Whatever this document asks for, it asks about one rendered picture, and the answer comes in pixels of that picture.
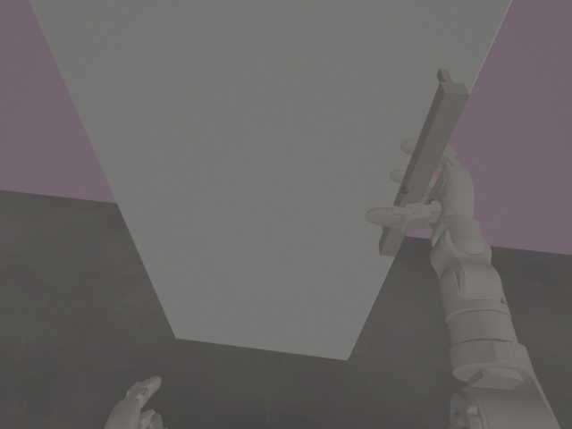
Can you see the fridge door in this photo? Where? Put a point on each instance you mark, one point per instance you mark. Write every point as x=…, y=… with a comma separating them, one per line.
x=245, y=140

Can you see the handle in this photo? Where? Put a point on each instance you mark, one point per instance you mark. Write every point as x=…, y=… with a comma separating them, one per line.
x=447, y=106

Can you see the robot right hand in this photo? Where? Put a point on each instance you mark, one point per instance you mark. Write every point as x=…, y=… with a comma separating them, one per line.
x=453, y=192

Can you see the robot left hand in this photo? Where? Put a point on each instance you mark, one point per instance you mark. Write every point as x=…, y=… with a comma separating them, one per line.
x=126, y=413

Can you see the robot right forearm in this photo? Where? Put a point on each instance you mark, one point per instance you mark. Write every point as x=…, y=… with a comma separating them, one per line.
x=484, y=348

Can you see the robot right upper arm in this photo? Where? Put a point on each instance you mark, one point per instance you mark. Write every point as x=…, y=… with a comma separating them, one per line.
x=487, y=408

